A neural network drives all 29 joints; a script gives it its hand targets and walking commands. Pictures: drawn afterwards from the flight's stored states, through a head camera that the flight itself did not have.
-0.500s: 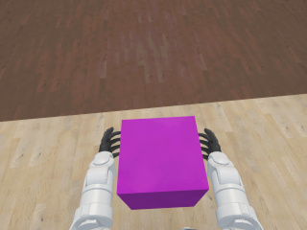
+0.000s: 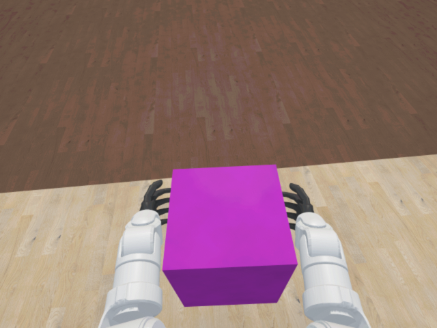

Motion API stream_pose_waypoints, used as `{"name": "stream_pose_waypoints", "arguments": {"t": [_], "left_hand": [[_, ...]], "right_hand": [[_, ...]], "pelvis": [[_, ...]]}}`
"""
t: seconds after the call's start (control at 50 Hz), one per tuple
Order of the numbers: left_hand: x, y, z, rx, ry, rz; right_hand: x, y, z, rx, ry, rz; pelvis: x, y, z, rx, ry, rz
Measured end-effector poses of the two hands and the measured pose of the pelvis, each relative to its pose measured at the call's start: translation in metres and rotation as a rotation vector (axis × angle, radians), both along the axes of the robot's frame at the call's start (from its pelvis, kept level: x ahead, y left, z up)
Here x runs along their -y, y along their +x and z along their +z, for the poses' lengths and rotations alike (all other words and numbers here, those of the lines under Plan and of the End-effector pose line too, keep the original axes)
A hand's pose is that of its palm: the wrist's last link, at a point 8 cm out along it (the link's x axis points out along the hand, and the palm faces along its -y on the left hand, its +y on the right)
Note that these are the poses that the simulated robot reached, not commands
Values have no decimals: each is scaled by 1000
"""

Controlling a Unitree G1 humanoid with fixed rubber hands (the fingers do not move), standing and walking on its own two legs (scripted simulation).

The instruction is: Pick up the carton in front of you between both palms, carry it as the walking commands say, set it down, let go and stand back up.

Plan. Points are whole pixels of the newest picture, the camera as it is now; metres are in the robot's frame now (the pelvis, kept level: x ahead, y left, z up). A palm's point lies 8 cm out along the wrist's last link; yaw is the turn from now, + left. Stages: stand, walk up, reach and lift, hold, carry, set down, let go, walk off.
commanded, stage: reach and lift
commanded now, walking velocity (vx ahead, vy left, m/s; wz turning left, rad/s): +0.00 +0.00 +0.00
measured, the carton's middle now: (227, 239) +0.30 +0.00 -0.05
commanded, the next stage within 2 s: hold in 0.70 s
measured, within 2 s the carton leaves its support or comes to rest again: neither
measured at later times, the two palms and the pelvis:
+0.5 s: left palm (149, 210) +0.31 +0.15 +0.04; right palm (304, 212) +0.31 -0.15 +0.04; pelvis +0.02 +0.00 +0.01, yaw +0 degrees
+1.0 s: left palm (144, 211) +0.29 +0.15 +0.06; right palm (307, 213) +0.29 -0.15 +0.06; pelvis +0.01 +0.00 +0.01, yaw +0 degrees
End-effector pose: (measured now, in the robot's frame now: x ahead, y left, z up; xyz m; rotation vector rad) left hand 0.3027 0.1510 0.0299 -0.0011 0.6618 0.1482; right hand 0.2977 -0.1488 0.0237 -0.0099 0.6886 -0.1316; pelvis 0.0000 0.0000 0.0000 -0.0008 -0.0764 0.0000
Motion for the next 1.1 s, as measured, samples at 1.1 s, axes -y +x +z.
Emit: {"name": "stream_pose_waypoints", "arguments": {"t": [1.1], "left_hand": [[-1,-10,30,9,19,-11]], "right_hand": [[-1,-8,30,8,-17,19]], "pelvis": [[1,4,7,71,0,4]]}}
